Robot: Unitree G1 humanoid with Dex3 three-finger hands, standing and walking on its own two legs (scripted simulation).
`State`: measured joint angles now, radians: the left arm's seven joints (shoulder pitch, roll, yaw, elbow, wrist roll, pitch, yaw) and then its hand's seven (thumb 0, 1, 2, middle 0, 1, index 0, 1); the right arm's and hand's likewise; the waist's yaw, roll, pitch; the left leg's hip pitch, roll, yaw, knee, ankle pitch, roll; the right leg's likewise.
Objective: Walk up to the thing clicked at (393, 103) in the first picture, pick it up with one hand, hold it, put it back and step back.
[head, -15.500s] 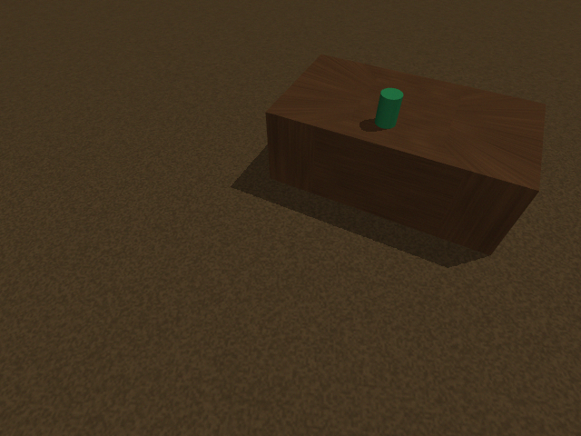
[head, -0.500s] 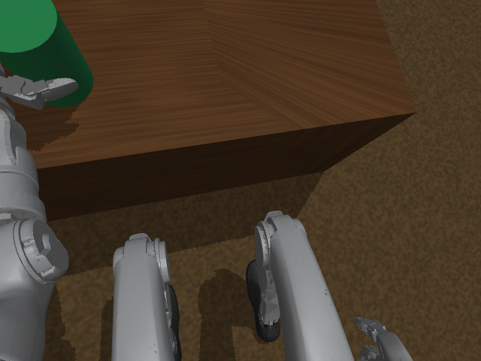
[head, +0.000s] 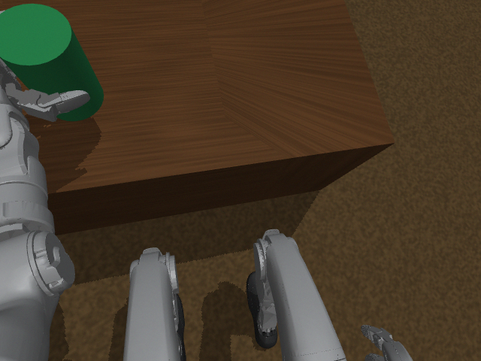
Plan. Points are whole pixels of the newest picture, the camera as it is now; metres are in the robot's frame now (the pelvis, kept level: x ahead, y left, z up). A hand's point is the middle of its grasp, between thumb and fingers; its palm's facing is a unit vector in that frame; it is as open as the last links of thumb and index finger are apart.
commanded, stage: settle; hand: left
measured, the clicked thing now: (56, 70) +0.54 +0.21 +0.03
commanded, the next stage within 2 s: lift in 0.54 s
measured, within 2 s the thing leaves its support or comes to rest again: neither
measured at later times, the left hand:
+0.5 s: hand (35, 51) +0.55 +0.22 +0.06, palm faces +0.22 -0.97 -0.03, open 11.8 cm
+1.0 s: hand (16, 42) +0.53 +0.22 +0.10, palm faces +0.22 -0.97 -0.03, open 11.8 cm
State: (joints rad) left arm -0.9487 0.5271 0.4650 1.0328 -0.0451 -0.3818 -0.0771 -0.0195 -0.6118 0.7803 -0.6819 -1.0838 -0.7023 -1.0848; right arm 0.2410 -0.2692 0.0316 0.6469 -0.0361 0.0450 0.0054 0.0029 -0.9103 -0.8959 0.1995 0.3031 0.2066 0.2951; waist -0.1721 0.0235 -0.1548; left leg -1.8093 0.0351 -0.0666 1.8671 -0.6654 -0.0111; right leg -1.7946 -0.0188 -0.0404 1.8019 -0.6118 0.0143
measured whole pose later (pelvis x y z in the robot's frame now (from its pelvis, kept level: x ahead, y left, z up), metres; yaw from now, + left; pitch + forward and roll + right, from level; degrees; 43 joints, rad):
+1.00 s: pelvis +0.02 +0.00 +0.07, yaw +0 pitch +31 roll -4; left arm -0.81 0.43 0.42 0.97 -0.06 -0.43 -0.05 -0.02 -0.61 0.78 -0.68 -1.09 -0.70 -1.09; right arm 0.24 -0.24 0.02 0.68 -0.04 0.04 0.01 0.00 -0.92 -0.90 0.20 0.30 0.21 0.29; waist -0.14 0.03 -0.15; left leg -1.54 0.05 -0.06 1.62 -0.63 -0.01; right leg -1.52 -0.01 -0.04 1.55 -0.58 0.02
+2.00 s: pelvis +0.05 +0.00 +0.20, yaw +3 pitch +13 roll -1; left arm -0.32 0.20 0.19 0.59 -0.13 -0.40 0.03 -0.01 -0.61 0.79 -0.67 -1.10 -0.69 -1.10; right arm 0.25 -0.22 -0.01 0.67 0.00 0.01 -0.02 0.01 -0.92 -0.89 0.20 0.30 0.21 0.29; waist -0.05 0.02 -0.09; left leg -0.80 0.04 -0.03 1.05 -0.48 -0.02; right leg -0.79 -0.01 -0.04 1.00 -0.44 0.01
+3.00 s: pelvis +0.07 -0.01 +0.23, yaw +3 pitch +7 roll -1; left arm -0.18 0.16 0.15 0.44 -0.14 -0.35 0.04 -0.01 -0.61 0.79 -0.67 -1.10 -0.69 -1.10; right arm 0.24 -0.21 -0.02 0.65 0.00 0.01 -0.03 0.01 -0.92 -0.90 0.20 0.30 0.21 0.30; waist -0.03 0.02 -0.04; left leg -0.57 0.04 -0.01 0.86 -0.43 -0.02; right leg -0.57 -0.01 -0.03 0.84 -0.40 0.01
